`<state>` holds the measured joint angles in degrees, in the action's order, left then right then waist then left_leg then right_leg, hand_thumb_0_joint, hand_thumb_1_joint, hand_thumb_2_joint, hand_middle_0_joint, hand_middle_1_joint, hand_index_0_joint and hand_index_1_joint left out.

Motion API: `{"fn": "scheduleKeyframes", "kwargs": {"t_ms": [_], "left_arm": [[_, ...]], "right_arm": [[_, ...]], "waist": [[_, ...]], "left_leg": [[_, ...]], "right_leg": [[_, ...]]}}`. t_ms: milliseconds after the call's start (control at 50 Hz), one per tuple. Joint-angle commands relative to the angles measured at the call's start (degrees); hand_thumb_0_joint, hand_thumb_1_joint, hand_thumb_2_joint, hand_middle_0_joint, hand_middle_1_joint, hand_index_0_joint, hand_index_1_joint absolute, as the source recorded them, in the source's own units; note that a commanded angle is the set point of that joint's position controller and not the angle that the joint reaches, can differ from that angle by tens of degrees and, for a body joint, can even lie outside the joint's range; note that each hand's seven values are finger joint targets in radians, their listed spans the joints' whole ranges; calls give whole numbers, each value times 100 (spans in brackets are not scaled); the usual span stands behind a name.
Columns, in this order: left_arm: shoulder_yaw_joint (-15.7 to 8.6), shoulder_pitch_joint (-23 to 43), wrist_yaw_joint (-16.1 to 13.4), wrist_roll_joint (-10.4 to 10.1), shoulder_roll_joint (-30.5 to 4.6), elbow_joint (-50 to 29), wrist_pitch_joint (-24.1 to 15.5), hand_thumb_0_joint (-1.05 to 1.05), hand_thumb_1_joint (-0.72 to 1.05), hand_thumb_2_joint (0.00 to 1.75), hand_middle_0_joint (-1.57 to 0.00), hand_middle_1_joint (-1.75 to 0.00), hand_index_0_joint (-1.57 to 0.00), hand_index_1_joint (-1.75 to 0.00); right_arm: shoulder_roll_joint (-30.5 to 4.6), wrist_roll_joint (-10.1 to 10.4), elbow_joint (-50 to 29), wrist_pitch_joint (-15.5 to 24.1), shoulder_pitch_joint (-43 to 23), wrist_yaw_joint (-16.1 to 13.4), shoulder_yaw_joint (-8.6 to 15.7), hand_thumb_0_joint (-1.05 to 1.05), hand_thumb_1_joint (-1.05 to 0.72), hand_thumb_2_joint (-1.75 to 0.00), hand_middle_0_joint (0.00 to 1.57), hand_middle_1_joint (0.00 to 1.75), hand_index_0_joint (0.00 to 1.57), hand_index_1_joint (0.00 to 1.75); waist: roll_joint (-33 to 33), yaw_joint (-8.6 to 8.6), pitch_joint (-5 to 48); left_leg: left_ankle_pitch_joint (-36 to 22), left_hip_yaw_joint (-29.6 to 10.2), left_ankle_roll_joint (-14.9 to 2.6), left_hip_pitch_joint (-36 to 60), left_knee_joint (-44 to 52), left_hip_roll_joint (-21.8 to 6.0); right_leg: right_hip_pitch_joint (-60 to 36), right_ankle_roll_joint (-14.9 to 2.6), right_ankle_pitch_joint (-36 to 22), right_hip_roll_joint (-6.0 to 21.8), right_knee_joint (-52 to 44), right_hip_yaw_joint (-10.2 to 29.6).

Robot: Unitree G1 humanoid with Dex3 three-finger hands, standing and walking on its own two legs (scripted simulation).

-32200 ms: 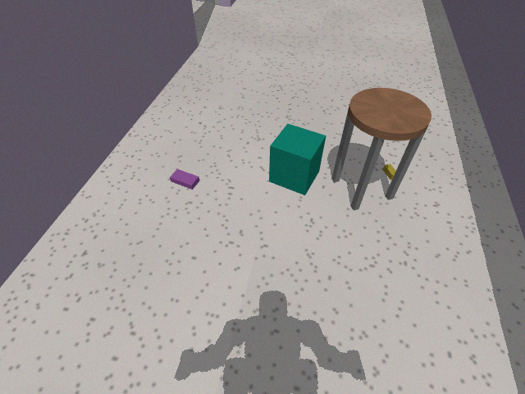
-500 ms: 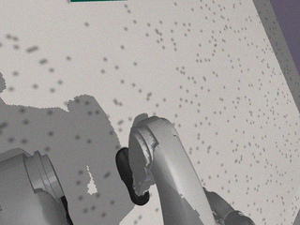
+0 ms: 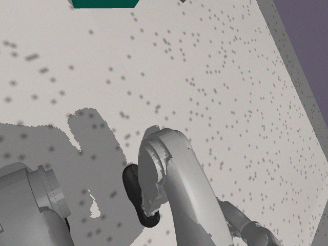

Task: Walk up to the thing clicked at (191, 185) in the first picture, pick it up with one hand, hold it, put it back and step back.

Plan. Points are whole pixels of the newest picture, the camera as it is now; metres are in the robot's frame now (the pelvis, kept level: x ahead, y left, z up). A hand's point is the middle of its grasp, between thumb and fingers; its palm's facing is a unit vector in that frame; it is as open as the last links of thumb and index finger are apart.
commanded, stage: rest palm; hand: left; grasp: from above
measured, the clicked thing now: out of the picture +0.43 +0.38 -0.28
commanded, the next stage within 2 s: close in 0.26 s
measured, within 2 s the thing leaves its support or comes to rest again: neither
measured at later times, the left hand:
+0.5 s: hand out of the picture +0.41 +0.37 -0.25, palm faces -0.44 -0.18 -0.88, open 13.7 cm
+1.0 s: hand out of the picture +0.41 +0.38 -0.26, palm faces -0.43 -0.18 -0.88, open 11.9 cm
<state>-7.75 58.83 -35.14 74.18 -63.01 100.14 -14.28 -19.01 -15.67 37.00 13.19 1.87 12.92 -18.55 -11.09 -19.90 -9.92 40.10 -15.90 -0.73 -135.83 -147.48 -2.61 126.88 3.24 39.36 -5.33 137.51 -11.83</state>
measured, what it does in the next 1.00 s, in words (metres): stands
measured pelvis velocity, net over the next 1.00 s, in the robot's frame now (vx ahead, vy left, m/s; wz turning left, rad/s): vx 0.00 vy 0.00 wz -0.01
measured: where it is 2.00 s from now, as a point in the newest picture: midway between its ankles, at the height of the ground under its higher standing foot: (106, 225)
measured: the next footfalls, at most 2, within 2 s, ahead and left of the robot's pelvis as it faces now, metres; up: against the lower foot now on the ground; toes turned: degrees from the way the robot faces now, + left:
none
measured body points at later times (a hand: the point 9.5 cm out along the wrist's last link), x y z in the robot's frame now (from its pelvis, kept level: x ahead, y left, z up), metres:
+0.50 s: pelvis +0.00 +0.00 +0.00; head +0.27 +0.15 +0.33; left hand +0.43 +0.38 -0.20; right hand +0.09 -0.25 -0.06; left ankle +0.07 +0.13 -0.26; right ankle +0.11 -0.12 -0.26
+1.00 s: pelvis +0.00 +0.00 +0.00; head +0.27 +0.15 +0.32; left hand +0.43 +0.38 -0.21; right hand +0.10 -0.25 -0.05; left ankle +0.07 +0.13 -0.26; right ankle +0.11 -0.12 -0.26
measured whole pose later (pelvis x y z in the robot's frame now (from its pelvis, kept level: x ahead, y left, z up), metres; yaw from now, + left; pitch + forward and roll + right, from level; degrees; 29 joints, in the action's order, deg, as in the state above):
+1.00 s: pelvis +0.00 +0.00 +0.00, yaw -1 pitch +25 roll -16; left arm -8.4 57.6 -35.0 73.4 -64.2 98.7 -15.3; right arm -19.8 -16.4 36.8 13.2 1.5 13.2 -19.5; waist -11.0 -19.8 -11.2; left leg 41.0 -16.8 -0.4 -134.9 -147.8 -2.8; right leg 126.1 3.3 39.6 -5.7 137.3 -12.5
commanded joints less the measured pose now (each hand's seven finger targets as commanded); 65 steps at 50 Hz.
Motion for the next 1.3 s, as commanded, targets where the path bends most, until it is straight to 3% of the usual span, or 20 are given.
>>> {"fn": "scheduleKeyframes", "kwargs": {"t_ms": [0, 100, 200, 260, 300, 380, 460, 500, 520, 580, 680, 720, 800, 860, 900, 1020, 1120, 1160, 1240, 1280], "left_arm": [[-18, 1179, -93, -189, -1356, -609, -4, 0, -50, 94, -7, -100, -8, -100], [-97, 1104, 18, -302, -1526, -853, -119, 0, -50, 94, -6, -100, -7, -99], [-157, 911, 69, -272, -1643, -789, -237, 0, -50, 94, -6, -101, -6, -100], [-370, 847, 10, -284, -1830, -957, -342, 0, -48, 92, -7, -101, -7, -100], [-205, 794, 18, -174, -1653, -893, -322, 0, -50, 95, -6, -99, -6, -99], [-341, 893, -116, -211, -1726, -839, -335, 0, -40, 88, -10, -100, -12, -98], [-40, 981, -112, -155, -1452, -595, -263, 0, -33, 83, -13, -99, -17, -96], [53, 1295, -111, -223, -1406, -836, -289, 0, -32, 82, -14, -99, -18, -95], [-98, 902, -124, -249, -1517, -350, -248, 0, -30, 80, -16, -98, -19, -94], [68, 951, -86, -140, -1462, -421, -237, 0, -25, 77, -19, -96, -23, -91], [-98, 1261, -171, -153, -1671, -1015, -280, 0, -20, 72, -23, -91, -27, -87], [-9, 892, -176, -137, -1444, -531, -213, 0, -17, 70, -25, -89, -29, -85], [-16, 1030, -217, -37, -1620, -736, -158, 0, -15, 69, -28, -85, -32, -82], [-23, 910, -203, -100, -1550, -579, -77, 0, -12, 66, -32, -83, -35, -79], [-217, 1080, -243, -186, -1695, -919, -99, 0, -9, 64, -33, -81, -36, -77], [-7, 883, -11, -341, -1432, -495, -67, 0, -5, 60, -37, -79, -40, -75], [-85, 929, 69, -362, -1579, -739, -165, 0, 3, 58, -43, -75, -47, -71], [20, 866, 112, -338, -1424, -691, -201, 0, 6, 54, -44, -74, -49, -70], [-81, 726, 137, -369, -1467, -622, -237, 0, 8, 52, -47, -71, -51, -66], [84, 797, 159, -356, -1317, -675, -261, 0, 9, 50, -48, -69, -52, -64]], "right_arm": [[-1945, 43, 73, -4, 872, -75, 536, 0, -89, -90, 20, 30, 20, 30], [-1925, 27, 153, -44, 1001, -42, 440, 0, -89, -90, 20, 30, 20, 30], [-1927, 1, 129, -116, 1045, -11, 346, 0, -89, -90, 20, 30, 20, 30], [-2001, 10, 73, -150, 974, -33, 418, 0, -89, -90, 20, 30, 20, 30], [-1934, -24, 89, -158, 1000, -6, 395, 0, -89, -90, 20, 30, 20, 30], [-2006, -4, 76, -159, 959, -40, 472, 0, -88, -89, 20, 30, 20, 30], [-2024, -16, 73, -142, 1043, -62, 467, 0, -88, -89, 20, 30, 20, 30], [-1987, 8, 110, -89, 1039, -80, 452, 0, -88, -89, 20, 30, 20, 30], [-2023, 30, 102, -81, 987, -94, 439, 0, -88, -89, 20, 30, 20, 30], [-2016, 31, 49, -76, 988, -110, 413, 0, -88, -89, 20, 30, 20, 30], [-2071, 29, 47, -64, 922, -114, 452, 0, -88, -89, 20, 30, 20, 30], [-1979, 4, 112, -48, 769, -82, 384, 0, -88, -89, 20, 30, 20, 30], [-2041, -5, 71, -39, 828, -91, 437, 0, -88, -89, 20, 30, 20, 30], [-2046, -30, 96, -15, 859, -39, 443, 0, -88, -89, 20, 30, 20, 30], [-2098, -9, 84, -12, 949, -38, 458, 0, -88, -89, 20, 30, 20, 30], [-2084, 14, 55, -2, 956, -43, 467, 0, -88, -89, 20, 30, 20, 30], [-1981, 37, 33, -54, 904, -67, 391, 0, -88, -90, 20, 30, 20, 30], [-1974, 31, 22, -93, 966, -69, 369, 0, -88, -89, 20, 30, 20, 30], [-1978, 39, 40, -139, 926, -79, 368, 0, -88, -89, 20, 30, 20, 30], [-1941, 51, 23, -156, 888, -73, 353, 0, -88, -89, 20, 30, 20, 30]], "waist": [[3528, -194, 3553], [3504, -166, 3736], [3432, -148, 3643], [3644, -30, 3765], [3483, -127, 3670], [3370, -100, 3520], [3032, -284, 3263], [3164, -250, 3374], [2976, -228, 3275], [3015, -238, 3187], [3660, -106, 3671], [3518, -141, 3322], [3530, -131, 3276], [3485, -158, 3328], [3351, -143, 3641], [3174, -263, 3317], [3236, -118, 3503], [3149, -222, 3407], [3301, -105, 3413], [3202, -176, 3341]], "left_leg": [[-1098, 410, 102, 3160, 1584, -221], [-1797, 474, 78, 3302, 1417, -224], [-1883, 420, 77, 3330, 1458, -237], [-1766, 376, 113, 3445, 1555, -250], [-1730, 475, 57, 3292, 1398, -249], [-1273, 449, 55, 2992, 1516, -241], [-998, 493, -11, 2700, 1436, -221], [-1133, 456, 22, 2877, 1456, -217], [-1000, 412, 17, 2772, 1473, -232], [-885, 398, 38, 2803, 1522, -231], [-1361, 312, 159, 3407, 1629, -253], [-1282, 326, 158, 3179, 1561, -263], [-1151, 480, 105, 3045, 1522, -233], [-1295, 459, 100, 3050, 1495, -251], [-1398, 423, 75, 3116, 1490, -239], [-1246, 428, 45, 2924, 1474, -245], [-1224, 427, 54, 2922, 1473, -242], [-1254, 431, 42, 2877, 1479, -224], [-1367, 302, 115, 3140, 1632, -245], [-1379, 352, 79, 3057, 1533, -251]], "right_leg": [[-1647, -420, -1446, -137, -1069, -483], [-2068, -354, -2007, -180, -1134, -499], [-2068, -372, -1978, -181, -1086, -553], [-2028, -396, -1837, -168, -1088, -573], [-2079, -365, -1902, -211, -1113, -525], [-1962, -395, -1565, -212, -1208, -545], [-1881, -361, -1422, -236, -1307, -477], [-1818, -376, -1506, -212, -1250, -525], [-1827, -370, -1384, -204, -1249, -533], [-1763, -387, -1285, -196, -1179, -521], [-1765, -417, -1626, -161, -997, -604], [-1585, -402, -1552, -180, -956, -637], [-1750, -404, -1533, -199, -1129, -522], [-1795, -402, -1618, -215, -1105, -526], [-1942, -366, -1712, -205, -1170, -550], [-1917, -363, -1608, -215, -1235, -521], [-1959, -377, -1549, -210, -1197, -533], [-1997, -362, -1595, -206, -1214, -546], [-1822, -397, -1568, -187, -1099, -610], [-1843, -373, -1628, -216, -1145, -574]]}}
